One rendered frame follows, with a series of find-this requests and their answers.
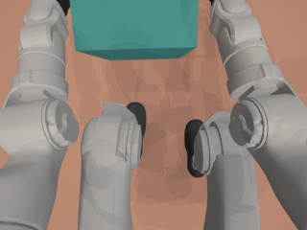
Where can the left robot hand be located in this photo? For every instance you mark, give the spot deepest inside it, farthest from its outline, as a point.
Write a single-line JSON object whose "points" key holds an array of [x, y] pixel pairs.
{"points": [[65, 5]]}

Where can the robot right upper arm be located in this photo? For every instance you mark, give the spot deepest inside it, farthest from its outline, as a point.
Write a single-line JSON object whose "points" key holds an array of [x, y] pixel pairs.
{"points": [[273, 128]]}

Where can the robot left thigh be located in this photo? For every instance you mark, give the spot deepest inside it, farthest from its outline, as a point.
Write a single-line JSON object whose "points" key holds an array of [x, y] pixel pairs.
{"points": [[104, 199]]}

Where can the robot right forearm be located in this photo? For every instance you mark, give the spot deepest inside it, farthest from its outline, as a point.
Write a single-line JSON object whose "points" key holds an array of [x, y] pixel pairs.
{"points": [[244, 52]]}

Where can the robot left forearm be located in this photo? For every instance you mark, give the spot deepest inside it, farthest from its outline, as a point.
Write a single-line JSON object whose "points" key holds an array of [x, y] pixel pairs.
{"points": [[41, 55]]}

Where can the carton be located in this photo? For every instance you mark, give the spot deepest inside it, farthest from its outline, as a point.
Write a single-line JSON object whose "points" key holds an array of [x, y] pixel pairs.
{"points": [[135, 29]]}

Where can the right robot foot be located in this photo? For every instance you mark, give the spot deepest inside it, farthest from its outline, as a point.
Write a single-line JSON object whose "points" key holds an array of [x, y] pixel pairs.
{"points": [[190, 134]]}

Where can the robot left upper arm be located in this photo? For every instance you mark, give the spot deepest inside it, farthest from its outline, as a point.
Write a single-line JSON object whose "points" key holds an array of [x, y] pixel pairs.
{"points": [[36, 136]]}

